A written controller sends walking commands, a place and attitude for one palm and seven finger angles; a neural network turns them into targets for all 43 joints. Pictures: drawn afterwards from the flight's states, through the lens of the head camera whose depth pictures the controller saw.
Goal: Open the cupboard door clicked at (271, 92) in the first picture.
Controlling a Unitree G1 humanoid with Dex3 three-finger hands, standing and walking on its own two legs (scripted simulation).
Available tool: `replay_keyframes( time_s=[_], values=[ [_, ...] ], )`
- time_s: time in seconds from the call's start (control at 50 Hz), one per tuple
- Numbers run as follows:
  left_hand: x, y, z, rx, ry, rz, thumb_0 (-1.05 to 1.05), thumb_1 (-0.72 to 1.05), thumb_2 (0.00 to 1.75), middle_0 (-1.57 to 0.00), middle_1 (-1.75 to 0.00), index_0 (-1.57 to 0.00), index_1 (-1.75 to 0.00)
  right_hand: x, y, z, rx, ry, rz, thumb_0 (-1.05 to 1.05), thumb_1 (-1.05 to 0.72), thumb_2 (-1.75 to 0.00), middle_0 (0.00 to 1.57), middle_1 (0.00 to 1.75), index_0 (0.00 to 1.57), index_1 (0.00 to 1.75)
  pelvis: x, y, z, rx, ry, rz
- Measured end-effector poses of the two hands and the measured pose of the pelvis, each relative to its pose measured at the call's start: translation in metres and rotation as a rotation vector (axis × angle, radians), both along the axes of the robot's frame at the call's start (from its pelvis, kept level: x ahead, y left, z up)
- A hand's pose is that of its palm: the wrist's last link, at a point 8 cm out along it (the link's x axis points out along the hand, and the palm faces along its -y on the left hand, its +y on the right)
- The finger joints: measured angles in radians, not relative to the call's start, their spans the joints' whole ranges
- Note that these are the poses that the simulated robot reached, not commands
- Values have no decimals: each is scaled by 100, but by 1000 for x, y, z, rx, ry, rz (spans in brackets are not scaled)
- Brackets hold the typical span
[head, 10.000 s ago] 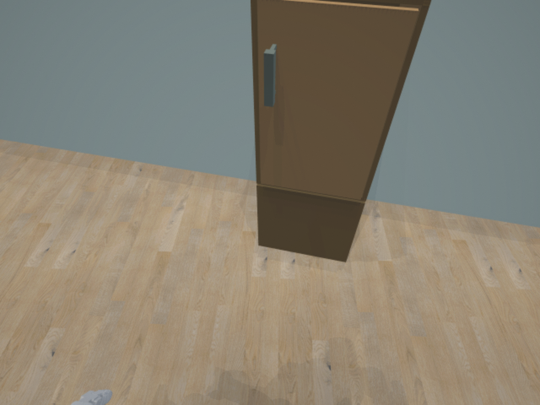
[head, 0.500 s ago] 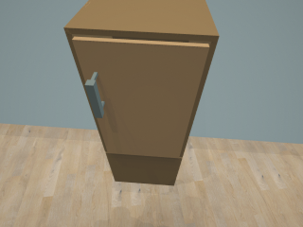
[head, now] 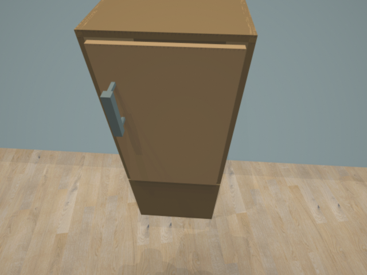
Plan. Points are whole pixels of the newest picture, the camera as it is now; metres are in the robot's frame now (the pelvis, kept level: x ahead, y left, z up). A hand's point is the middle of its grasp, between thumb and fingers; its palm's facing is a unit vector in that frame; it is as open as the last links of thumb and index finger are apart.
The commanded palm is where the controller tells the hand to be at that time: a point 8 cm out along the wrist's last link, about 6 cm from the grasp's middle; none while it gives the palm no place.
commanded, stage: look again from close up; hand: left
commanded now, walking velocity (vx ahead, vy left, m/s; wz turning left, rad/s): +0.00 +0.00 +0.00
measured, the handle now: (115, 109) +0.49 +0.22 +0.08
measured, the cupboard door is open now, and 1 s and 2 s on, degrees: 0 0 0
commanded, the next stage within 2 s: raise the hand with hooked fingers in 0.44 s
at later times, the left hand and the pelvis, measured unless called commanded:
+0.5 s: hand out of the picture -0.01 +0.21 -0.17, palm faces -0.01 -0.98 -0.21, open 7.3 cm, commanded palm none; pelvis -0.01 +0.04 +0.00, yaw -1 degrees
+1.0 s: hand (89, 273) +0.14 +0.21 -0.05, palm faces +0.06 -1.00 -0.01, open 8.8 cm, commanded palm +0.13 +0.28 -0.02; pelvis -0.01 +0.01 -0.06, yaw +1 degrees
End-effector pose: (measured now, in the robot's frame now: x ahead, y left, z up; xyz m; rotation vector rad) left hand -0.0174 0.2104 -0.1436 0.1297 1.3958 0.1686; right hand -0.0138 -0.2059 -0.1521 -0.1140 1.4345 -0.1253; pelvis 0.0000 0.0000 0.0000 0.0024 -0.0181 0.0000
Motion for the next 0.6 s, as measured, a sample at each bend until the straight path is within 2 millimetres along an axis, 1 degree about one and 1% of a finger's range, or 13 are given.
replay_keyframes(
  time_s=[0.06, 0.12, 0.18, 0.28, 0.34, 0.4, 0.48, 0.56, 0.58, 0.6],
  values=[
    [-6, 4, 0, -1, 2, -27, 1, 91, 90, -20, -30, -20, -30, 0, -2, -4, -9, -31, -18, 1, -92, -90, 20, 30, 20, 30, -9, 8, -3, -19, 3, -10],
    [-8, 14, -3, 2, 5, -42, 1, 91, 90, -20, -30, -20, -30, -2, 4, -7, -10, -71, -29, 1, -92, -90, 19, 30, 20, 30, -14, 16, -7, -22, -5, -9],
    [-3, 25, -2, 8, -12, -44, 1, 91, 90, -20, -30, -20, -30, -8, 15, -6, 0, -89, -27, 1, -92, -90, 19, 30, 20, 30, -15, 22, -6, -7, -11, -14],
    [7, 42, 3, 28, -48, -51, 1, 92, 90, -20, -30, -20, -30, -22, 33, -6, 26, -66, -17, 1, -92, -90, 19, 30, 20, 30, -18, 31, -4, 7, -7, -19],
    [10, 48, 5, 35, -56, -54, 1, 92, 90, -20, -30, -20, -30, -28, 42, -6, 42, -44, -13, 0, -92, -90, 20, 30, 20, 30, -18, 34, -3, 12, -2, -19],
    [10, 50, 6, 33, -49, -54, 1, 91, 90, -20, -30, -20, -30, -32, 47, -5, 50, -23, -11, 0, -91, -90, 20, 30, 20, 30, -18, 36, -2, 14, 4, -19],
    [6, 49, 5, 24, -22, -52, 1, 92, 90, -20, -30, -20, -30, -33, 47, -4, 46, -5, -12, 0, -91, -90, 20, 30, 20, 30, -15, 37, -2, 15, 8, -19],
    [3, 45, 1, 13, 3, -49, 1, 92, 90, -20, -30, -20, -30, -28, 43, -2, 31, 2, -13, 0, -91, -90, 20, 30, 20, 30, -12, 38, -2, 9, 12, -20],
    [10, 48, 5, 19, -30, -1, 2, 93, 90, -20, -30, -20, -30, -22, 40, 0, 20, -29, -20, 0, -91, -90, 20, 30, 20, 30, -12, 37, -3, 7, 12, -20],
    [25, 54, 16, 38, -126, 33, 3, 94, 90, -20, -30, -20, -30, -13, 35, 4, -8, -91, -14, 1, -91, -90, 20, 30, 20, 30, -11, 37, -3, 9, 12, -21]
  ],
)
